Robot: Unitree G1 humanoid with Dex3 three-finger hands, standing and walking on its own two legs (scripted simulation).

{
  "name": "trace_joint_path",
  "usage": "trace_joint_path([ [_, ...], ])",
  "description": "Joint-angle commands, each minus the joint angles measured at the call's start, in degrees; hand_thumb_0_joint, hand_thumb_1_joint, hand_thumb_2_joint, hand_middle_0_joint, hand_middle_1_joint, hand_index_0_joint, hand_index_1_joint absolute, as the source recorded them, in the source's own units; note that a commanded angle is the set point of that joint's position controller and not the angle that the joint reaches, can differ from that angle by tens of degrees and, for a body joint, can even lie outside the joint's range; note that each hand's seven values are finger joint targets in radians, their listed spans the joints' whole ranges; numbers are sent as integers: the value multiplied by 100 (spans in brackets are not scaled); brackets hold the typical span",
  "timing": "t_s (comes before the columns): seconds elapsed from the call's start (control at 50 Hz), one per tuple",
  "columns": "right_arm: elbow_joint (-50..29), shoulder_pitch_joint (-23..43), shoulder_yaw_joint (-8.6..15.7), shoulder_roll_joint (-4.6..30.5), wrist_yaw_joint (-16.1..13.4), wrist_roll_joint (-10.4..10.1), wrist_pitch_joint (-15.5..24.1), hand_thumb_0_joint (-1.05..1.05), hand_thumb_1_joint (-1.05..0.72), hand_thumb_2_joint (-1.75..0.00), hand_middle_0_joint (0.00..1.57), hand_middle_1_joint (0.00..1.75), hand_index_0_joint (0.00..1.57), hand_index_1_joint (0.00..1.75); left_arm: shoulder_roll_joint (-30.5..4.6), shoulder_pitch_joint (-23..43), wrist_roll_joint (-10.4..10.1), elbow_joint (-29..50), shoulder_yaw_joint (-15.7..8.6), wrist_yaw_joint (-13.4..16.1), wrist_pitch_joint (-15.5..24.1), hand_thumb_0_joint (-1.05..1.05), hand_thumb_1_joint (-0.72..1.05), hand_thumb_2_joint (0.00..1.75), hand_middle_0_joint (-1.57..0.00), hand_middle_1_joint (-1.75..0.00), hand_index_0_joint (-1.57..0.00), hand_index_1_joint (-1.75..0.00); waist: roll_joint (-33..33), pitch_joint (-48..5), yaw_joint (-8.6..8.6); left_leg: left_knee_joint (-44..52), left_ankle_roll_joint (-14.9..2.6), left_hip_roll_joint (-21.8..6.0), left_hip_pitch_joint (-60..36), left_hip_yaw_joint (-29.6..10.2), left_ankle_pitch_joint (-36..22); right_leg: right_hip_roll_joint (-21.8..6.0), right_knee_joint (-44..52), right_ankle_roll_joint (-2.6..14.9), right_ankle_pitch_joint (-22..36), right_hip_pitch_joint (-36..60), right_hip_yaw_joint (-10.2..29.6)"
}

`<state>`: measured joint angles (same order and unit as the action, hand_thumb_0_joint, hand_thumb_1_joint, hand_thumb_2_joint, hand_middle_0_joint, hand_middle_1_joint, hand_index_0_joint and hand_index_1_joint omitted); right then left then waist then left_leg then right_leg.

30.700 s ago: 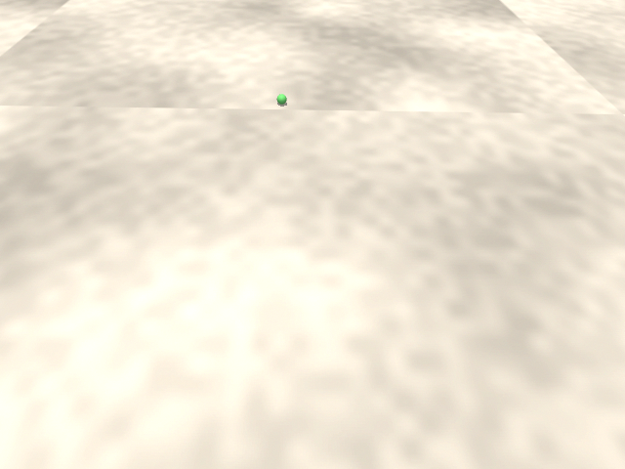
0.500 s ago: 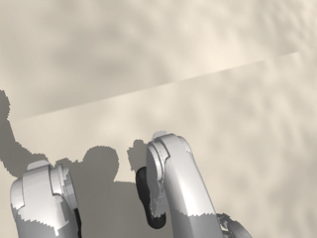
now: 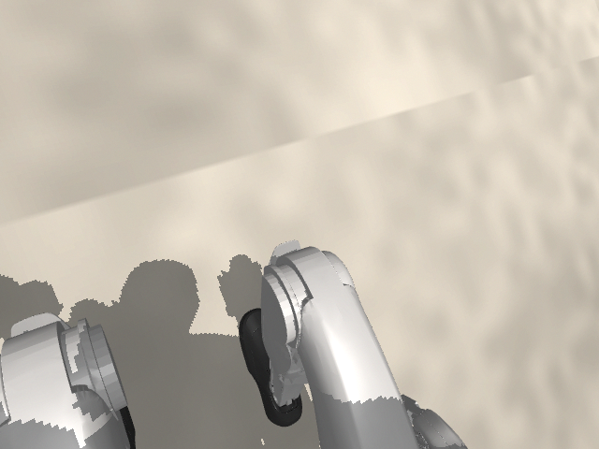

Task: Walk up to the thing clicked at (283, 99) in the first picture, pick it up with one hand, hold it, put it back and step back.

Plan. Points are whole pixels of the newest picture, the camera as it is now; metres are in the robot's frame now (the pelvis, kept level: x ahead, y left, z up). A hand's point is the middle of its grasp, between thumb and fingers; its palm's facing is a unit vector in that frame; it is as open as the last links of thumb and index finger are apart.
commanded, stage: rest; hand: left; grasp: from above
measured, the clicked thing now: out of the picture +0.47 +0.34 -0.24
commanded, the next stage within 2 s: open in 0.84 s
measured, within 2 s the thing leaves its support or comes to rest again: rests again in 1.08 s
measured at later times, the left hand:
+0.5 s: hand out of the picture +0.45 +0.33 -0.25, palm faces -0.46 -0.14 -0.88, open 7.4 cm
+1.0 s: hand out of the picture +0.45 +0.33 -0.26, palm faces -0.47 -0.15 -0.87, open 7.4 cm
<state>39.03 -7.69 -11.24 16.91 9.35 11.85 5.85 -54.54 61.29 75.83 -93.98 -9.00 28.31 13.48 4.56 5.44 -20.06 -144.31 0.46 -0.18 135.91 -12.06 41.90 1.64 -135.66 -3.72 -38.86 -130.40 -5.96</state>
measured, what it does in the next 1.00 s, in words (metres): stands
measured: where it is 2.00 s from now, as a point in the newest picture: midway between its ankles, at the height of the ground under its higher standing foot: (203, 425)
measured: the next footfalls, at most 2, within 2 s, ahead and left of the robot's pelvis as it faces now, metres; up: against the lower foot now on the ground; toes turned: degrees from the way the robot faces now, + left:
none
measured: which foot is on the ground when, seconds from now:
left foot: down 0.00-1.00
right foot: down 0.00-1.00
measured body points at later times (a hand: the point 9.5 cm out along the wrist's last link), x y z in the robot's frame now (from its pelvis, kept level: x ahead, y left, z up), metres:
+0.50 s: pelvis +0.00 +0.00 -0.01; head +0.28 +0.13 +0.32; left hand +0.47 +0.33 -0.20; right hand +0.05 -0.26 -0.06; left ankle +0.06 +0.13 -0.27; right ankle +0.11 -0.13 -0.27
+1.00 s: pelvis -0.01 +0.01 -0.01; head +0.28 +0.13 +0.32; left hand +0.47 +0.33 -0.21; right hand +0.05 -0.25 -0.06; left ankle +0.06 +0.13 -0.27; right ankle +0.11 -0.13 -0.27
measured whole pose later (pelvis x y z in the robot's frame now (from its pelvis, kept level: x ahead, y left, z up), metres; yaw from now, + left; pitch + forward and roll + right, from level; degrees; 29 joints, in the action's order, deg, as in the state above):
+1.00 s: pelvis -0.01 +0.01 -0.01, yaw -3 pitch +28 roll -15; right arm 36.3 -5.4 -17.3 19.8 12.3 14.4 10.4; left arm -61.7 62.6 76.6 -100.2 -7.8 32.8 14.5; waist 8.3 9.7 -22.4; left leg -147.1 -0.2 -0.6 135.2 -14.9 42.2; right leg 2.9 -135.7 -4.3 -37.7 -128.5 -8.2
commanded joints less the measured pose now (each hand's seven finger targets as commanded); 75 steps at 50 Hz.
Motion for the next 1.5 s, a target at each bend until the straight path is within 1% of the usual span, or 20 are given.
trace_joint_path([
  [0.0,35,-1253,475,1779,-32,30,2,0,-89,-89,20,30,20,30,-1442,1567,-49,690,-17,314,32,0,78,54,-103,-64,-108,-58,-2864,-4052,-112,1489,-48,-96,-3285,582,-1793,201,991,559,1717,1989,-751],
  [0.1,47,-1181,389,1874,-16,65,40,0,-90,-90,20,30,20,30,-1674,1671,-65,702,-42,414,46,0,79,57,-104,-64,-109,-59,-2821,-3964,-119,1399,-101,-91,-3056,603,-1683,218,1066,529,1721,2136,-734],
  [0.16,-60,-1122,347,1974,5,140,122,0,-90,-89,20,30,20,30,-1643,1600,7,377,-18,424,46,0,79,53,-104,-63,-109,-57,-2596,-3547,-307,1285,-111,-104,-2942,590,-1467,227,1089,527,1536,1944,-785],
  [0.24,-65,-1097,313,1923,32,141,187,0,-90,-90,20,30,20,30,-1753,1612,0,617,-36,497,66,0,79,53,-103,-64,-109,-58,-2985,-3894,-180,1438,-52,-137,-3343,515,-1640,236,999,520,1655,2096,-811],
  [0.3,-81,-1082,282,2059,80,166,260,0,-90,-90,20,30,20,30,-1682,1624,4,313,41,490,40,0,79,52,-103,-64,-109,-58,-2736,-3604,-391,1244,-79,-141,-3115,502,-1635,240,968,501,1700,2008,-852],
  [0.4,-74,-1043,229,2081,105,193,298,0,-90,-90,20,30,20,30,-1934,1575,7,454,-62,553,16,0,80,52,-104,-62,-110,-57,-2950,-3624,-284,1342,-48,-154,-3195,472,-1616,257,968,528,1658,2046,-868],
  [0.42,-47,-1051,192,2004,119,191,307,0,-90,-90,20,30,20,30,-1776,1625,-8,580,96,535,20,0,80,52,-104,-63,-110,-57,-3047,-3662,-237,1369,-41,-157,-3270,482,-1660,279,965,524,1696,2049,-870],
  [0.64,-99,-970,109,2122,202,191,397,0,-90,-90,20,30,20,30,-1978,1540,-80,311,-14,638,-28,0,72,53,-100,-61,-105,-56,-2902,-3464,-377,1354,-67,-193,-3106,385,-1638,306,975,485,1748,2137,-903],
  [0.68,-155,-870,65,2106,225,192,434,0,-90,-90,20,30,20,30,-1754,1538,-124,125,157,601,-16,0,72,50,-99,-61,-104,-55,-2832,-3317,-438,1329,-59,-196,-3087,353,-1531,296,934,491,1652,1975,-935],
  [0.7,-127,-922,94,2183,206,191,422,0,-90,-90,20,30,20,30,-2030,1494,-110,218,-31,637,7,0,72,53,-99,-62,-104,-57,-2886,-3388,-388,1370,-54,-200,-3100,337,-1561,298,982,483,1668,2079,-945],
  [0.76,-186,-854,51,2176,233,189,454,0,-90,-90,20,30,20,30,-1748,1683,-114,205,227,585,54,0,70,53,-98,-62,-103,-57,-2852,-3290,-493,1314,-34,-214,-3130,287,-1532,283,927,487,1658,1946,-969],
  [0.8,-161,-952,33,2208,217,200,430,0,-90,-90,20,30,20,30,-2218,1512,-46,262,-80,647,74,0,72,54,-99,-63,-104,-58,-2955,-3442,-412,1350,-39,-218,-3198,290,-1629,291,934,474,1718,2128,-948],
  [0.9,-199,-813,-43,2156,253,224,446,0,-90,-90,20,30,20,30,-2011,1534,-5,7,99,650,107,0,73,54,-99,-64,-104,-58,-2808,-3133,-519,1271,-62,-235,-3006,274,-1421,311,944,454,1590,2031,-972],
  [1.08,-192,-820,-46,2194,244,241,489,0,-89,-90,20,30,20,30,-2042,1578,-72,72,144,751,87,0,6,50,-48,-69,-53,-64,-2966,-3351,-463,1346,-35,-244,-3151,249,-1556,332,946,462,1710,2087,-1010],
  [1.12,-209,-833,-43,2220,261,221,520,0,-89,-90,20,30,20,30,-1889,1606,-67,114,280,698,57,0,-1,55,-43,-73,-48,-68,-2993,-3255,-530,1314,-19,-257,-3222,229,-1678,318,902,448,1805,1998,-1013],
  [1.14,-137,-894,-55,2246,246,236,482,0,-89,-90,20,30,20,30,-2212,1471,-74,56,16,748,44,0,-3,58,-42,-75,-46,-70,-3031,-3453,-442,1384,-5,-260,-3288,194,-1736,313,914,460,1828,2152,-1031],
  [1.2,-180,-859,-33,2276,264,229,511,0,-89,-90,20,30,20,30,-1988,1497,-108,-73,157,646,1,0,-10,65,-38,-78,-41,-75,-2918,-3022,-515,1351,-21,-239,-3020,242,-1473,287,949,460,1621,1952,-994],
  [1.26,-220,-863,-59,2248,263,207,507,0,-89,-90,20,30,20,30,-2199,1466,-153,177,40,587,-24,0,-18,69,-31,-82,-34,-79,-2925,-3262,-410,1333,-38,-246,-3102,243,-1574,314,1005,464,1692,2151,-974],
  [1.42,-246,-906,-72,2205,262,187,449,0,-89,-90,20,30,20,30,-2039,1382,-215,168,180,436,77,0,-36,83,-17,-96,-19,-93,-2806,-3288,-517,1257,-63,-247,-3030,280,-1650,332,1018,453,1777,2294,-947],
  [1.48,-247,-944,-128,2191,228,184,405,0,-89,-90,20,30,20,30,-2180,1385,-257,243,40,471,153,0,-40,88,-14,-96,-16,-94,-2779,-3322,-454,1303,-41,-238,-3019,239,-1700,315,1050,471,1781,2332,-986],
])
